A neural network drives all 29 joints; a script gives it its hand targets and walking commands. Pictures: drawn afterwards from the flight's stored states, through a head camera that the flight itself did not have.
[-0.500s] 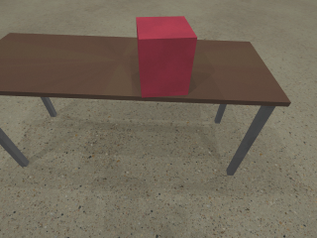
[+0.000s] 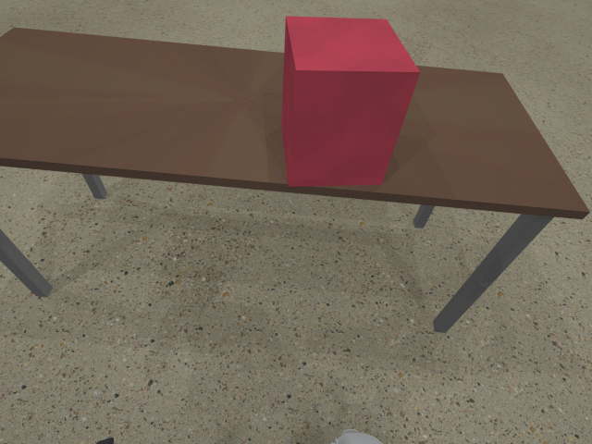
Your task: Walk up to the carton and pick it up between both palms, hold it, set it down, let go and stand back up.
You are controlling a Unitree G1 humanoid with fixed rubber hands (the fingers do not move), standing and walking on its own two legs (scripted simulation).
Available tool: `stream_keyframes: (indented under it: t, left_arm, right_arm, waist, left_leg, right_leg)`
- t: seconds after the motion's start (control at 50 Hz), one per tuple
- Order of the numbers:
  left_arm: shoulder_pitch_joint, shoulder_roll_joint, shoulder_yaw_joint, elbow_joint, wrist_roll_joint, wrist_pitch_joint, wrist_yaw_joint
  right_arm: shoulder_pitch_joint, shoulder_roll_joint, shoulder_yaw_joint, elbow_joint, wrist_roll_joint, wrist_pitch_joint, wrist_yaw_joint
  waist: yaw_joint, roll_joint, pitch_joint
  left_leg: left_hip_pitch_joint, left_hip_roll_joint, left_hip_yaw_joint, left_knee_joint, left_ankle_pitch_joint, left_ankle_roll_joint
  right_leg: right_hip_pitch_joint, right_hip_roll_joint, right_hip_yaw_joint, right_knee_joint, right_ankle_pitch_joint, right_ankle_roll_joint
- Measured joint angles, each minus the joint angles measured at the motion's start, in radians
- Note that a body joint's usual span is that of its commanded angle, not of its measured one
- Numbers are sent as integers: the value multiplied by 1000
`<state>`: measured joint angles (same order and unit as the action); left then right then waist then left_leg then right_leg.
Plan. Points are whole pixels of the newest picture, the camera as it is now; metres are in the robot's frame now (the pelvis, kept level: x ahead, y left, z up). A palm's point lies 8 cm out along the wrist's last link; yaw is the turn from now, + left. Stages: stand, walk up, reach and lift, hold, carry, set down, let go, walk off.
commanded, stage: walk up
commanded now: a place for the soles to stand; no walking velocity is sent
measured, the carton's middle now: (336, 104) +0.73 -0.05 +0.07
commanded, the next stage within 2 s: none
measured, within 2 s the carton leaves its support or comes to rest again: neither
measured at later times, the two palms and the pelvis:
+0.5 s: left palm out of the picture +0.11 +0.25 -0.10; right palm out of the picture +0.12 -0.35 -0.10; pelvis +0.06 -0.04 +0.00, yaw +3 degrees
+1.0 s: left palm out of the picture +0.11 +0.30 -0.12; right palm out of the picture +0.14 -0.30 -0.07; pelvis +0.07 +0.00 +0.00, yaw +4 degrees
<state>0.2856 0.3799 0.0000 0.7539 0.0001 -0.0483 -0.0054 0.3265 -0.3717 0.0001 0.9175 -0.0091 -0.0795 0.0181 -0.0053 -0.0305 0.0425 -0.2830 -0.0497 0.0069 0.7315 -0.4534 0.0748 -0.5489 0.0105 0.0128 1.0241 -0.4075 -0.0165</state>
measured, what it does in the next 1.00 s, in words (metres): steps on the spot: right foot, then left foot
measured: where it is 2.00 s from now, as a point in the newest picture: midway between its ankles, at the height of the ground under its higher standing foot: outside the picture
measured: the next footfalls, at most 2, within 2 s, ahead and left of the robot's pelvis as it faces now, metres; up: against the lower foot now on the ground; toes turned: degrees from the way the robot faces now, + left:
right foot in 0.14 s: +0.14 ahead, -0.13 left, +0.00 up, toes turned +0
left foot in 0.62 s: +0.14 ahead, +0.09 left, +0.00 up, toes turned +6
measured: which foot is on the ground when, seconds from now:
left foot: down 0.00-0.16, up 0.18-0.60, down 0.62-1.00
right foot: up 0.00-0.12, down 0.14-0.64, up 0.66-1.00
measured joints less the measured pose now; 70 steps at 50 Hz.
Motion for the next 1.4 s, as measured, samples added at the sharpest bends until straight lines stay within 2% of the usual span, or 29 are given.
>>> stream_keyframes:
  t: [0.1, 0.14, 0.16, 0.22, 0.26, 0.46, 0.58, 0.62, 0.66, 0.74, 0.82, 0.88, 0.96, 1.06, 1.14, 1.16, 1.18, 1.24, 1.4]
  left_arm:
    - [-32, 0, 0, 0, 0, 0, 0]
    - [-32, 1, 0, -1, 0, -12, 0]
    - [-32, 1, 0, 0, 0, -21, 0]
    - [-15, -1, 0, 1, 0, -23, 0]
    - [9, -1, 0, 0, 0, -23, 0]
    - [54, -1, 0, 0, 0, -23, 0]
    - [61, -1, 0, 0, 0, -23, -1]
    - [60, -1, 0, 0, 0, -23, -2]
    - [60, -2, 0, 1, 0, -17, -2]
    - [60, 2, 0, 0, 0, -7, -2]
    - [60, 10, 0, 0, 0, -3, 1]
    - [60, 16, 0, 0, 0, 3, 12]
    - [60, 23, 0, 0, 0, 11, 21]
    - [60, 27, 0, 0, 0, 11, 21]
    - [66, 28, 0, -1, 0, 9, 21]
    - [75, 29, 0, -1, 0, 2, 21]
    - [82, 27, 0, 1, 0, -1, 22]
    - [86, 11, 0, 8, 0, -1, 22]
    - [89, 11, 0, 8, 0, -7, 22]
  right_arm:
    - [0, 0, 0, -15, 0, 0, 0]
    - [-1, 0, 0, -25, 0, 0, 0]
    - [-6, 1, 0, -31, 0, 0, 0]
    - [-9, 6, 0, -36, 0, 13, -1]
    - [-16, 2, 0, -38, 0, 21, 0]
    - [-17, -15, 0, -42, 0, 39, 5]
    - [-19, -15, 0, -49, 0, 38, 5]
    - [-19, -15, 0, -50, 0, 27, 5]
    - [-19, -10, 0, -48, 0, 10, 5]
    - [-19, -7, 0, -43, 0, 8, 5]
    - [-19, -7, 0, -44, 0, 8, 3]
    - [-19, -5, 0, -53, 0, 9, 3]
    - [-19, -3, 0, -70, 0, 16, 3]
    - [-19, -3, 0, -90, 0, 31, 3]
    - [-19, -2, 0, -103, 0, 51, 3]
    - [-20, -4, 0, -105, 0, 55, 3]
    - [-29, -4, 0, -102, 0, 62, 3]
    - [-36, -4, 0, -84, 0, 80, 3]
    - [-49, -20, 0, -73, 0, 81, 3]
  waist:
    - [0, -1, 0]
    - [1, -1, 7]
    - [1, 5, 28]
    - [1, 9, 49]
    - [0, 10, 49]
    - [0, 12, 50]
    - [0, 14, 50]
    - [-1, 14, 50]
    - [-1, 1, 62]
    - [-1, -2, 61]
    - [-1, -2, 61]
    - [0, -2, 60]
    - [0, -3, 60]
    - [0, -3, 60]
    - [1, -4, 59]
    - [1, -4, 60]
    - [0, 0, 67]
    - [0, 29, 70]
    - [0, 42, 70]
  left_leg:
    - [2, -2, 0, 0, -18, -18]
    - [2, -1, 1, 30, -34, -26]
    - [-1, 6, 0, 83, -36, -26]
    - [-37, 10, 1, 295, -36, -26]
    - [-53, 12, 0, 357, -31, -27]
    - [-77, 69, -1, 325, 34, -27]
    - [-78, 84, -1, 176, 17, -27]
    - [-70, 84, -2, 56, 28, -27]
    - [-67, 75, 6, 46, 100, -28]
    - [-67, 73, 7, 31, 101, -23]
    - [-68, 73, 7, 17, 108, -18]
    - [-68, 73, 8, 17, 108, -16]
    - [-68, 73, 8, 17, 110, -17]
    - [-68, 73, 10, 17, 111, -20]
    - [-68, 72, 12, 35, 98, -25]
    - [-74, 72, 12, 68, 78, -26]
    - [-80, 74, 11, 116, 52, -26]
    - [-98, 71, 11, 239, 23, -26]
    - [-100, 71, 10, 259, 22, -26]
  right_leg:
    - [6, 0, -18, -134, -1, -16]
    - [52, -1, -17, -279, 86, -36]
    - [69, 3, -25, -277, 141, -36]
    - [138, 5, -47, -263, 112, -39]
    - [182, 5, -52, -280, 98, -41]
    - [279, 6, -77, -333, 80, -42]
    - [279, 6, -94, -333, 64, -29]
    - [272, 6, -104, -328, 59, -16]
    - [246, 6, -70, -256, 45, -14]
    - [145, 26, 27, -45, 6, -14]
    - [112, 27, 114, -27, 6, -14]
    - [107, 27, 135, -24, 6, -14]
    - [107, 27, 106, -23, 6, -14]
    - [108, 27, 35, -28, -3, -14]
    - [170, 27, -27, -194, -11, -14]
    - [204, 27, -27, -259, -5, -14]
    - [208, 30, -29, -252, 35, -17]
    - [228, 38, -48, -224, 33, -31]
    - [235, 38, -27, -237, 27, -37]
